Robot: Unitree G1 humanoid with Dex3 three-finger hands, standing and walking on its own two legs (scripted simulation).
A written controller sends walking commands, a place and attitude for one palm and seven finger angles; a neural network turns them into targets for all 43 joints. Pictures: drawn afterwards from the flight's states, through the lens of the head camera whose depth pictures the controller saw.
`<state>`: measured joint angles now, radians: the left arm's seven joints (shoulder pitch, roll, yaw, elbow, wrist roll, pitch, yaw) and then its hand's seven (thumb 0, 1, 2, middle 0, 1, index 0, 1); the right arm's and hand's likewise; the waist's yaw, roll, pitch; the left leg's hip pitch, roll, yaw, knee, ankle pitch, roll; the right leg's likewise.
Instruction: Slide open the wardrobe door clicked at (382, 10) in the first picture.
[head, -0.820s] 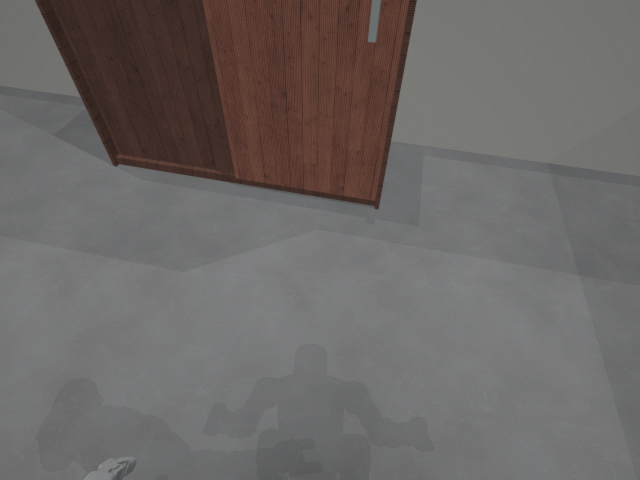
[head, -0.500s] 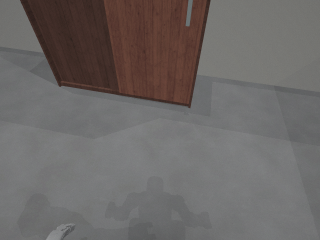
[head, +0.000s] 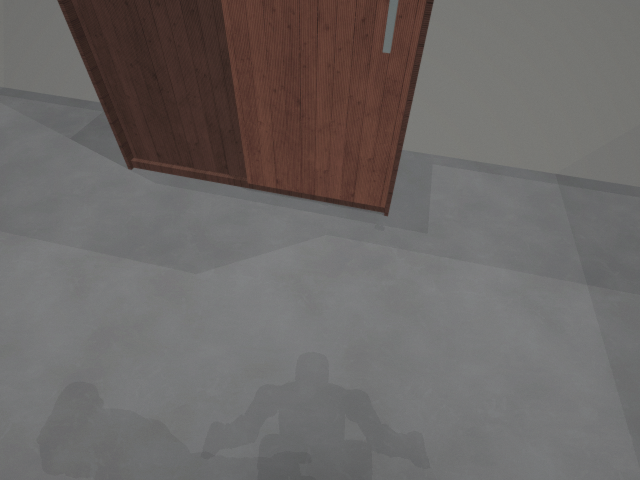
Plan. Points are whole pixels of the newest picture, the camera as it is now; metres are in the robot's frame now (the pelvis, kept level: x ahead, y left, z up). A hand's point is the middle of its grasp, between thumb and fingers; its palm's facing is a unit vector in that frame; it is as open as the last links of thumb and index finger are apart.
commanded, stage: look at it before walking up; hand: right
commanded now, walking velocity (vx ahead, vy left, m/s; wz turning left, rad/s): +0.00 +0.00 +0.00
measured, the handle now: (392, 11) +1.36 -0.13 +0.09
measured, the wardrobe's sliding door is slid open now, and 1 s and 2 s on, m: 0.00 0.00 0.00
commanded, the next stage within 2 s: walk to a spot facing it in 0.62 s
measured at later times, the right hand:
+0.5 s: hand out of the picture +0.06 -0.25 -0.16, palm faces -0.03 +0.94 -0.33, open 7.4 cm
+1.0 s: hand out of the picture +0.03 -0.21 -0.19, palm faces -0.03 +0.98 -0.22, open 7.4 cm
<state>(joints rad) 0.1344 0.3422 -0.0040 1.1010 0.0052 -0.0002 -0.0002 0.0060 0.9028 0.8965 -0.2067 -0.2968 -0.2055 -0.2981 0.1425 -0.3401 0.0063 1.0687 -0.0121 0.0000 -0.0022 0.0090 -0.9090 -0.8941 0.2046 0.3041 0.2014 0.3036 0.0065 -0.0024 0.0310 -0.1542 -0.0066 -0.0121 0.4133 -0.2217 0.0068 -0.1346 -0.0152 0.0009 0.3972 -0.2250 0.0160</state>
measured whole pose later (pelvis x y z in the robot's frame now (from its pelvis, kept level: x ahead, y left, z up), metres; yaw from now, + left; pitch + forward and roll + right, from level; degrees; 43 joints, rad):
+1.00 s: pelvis +0.03 -0.01 -0.01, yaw +3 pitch -1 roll +1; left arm 0.28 0.24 0.00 1.09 0.02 -0.01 -0.01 0.00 0.90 0.90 -0.20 -0.30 -0.20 -0.30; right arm 0.34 -0.23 -0.01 1.07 -0.03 0.01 0.02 0.01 -0.91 -0.89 0.20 0.30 0.20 0.30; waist -0.01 -0.01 -0.02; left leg -0.21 -0.04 -0.06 0.56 -0.34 0.01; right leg -0.18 -0.04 -0.04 0.58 -0.38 0.00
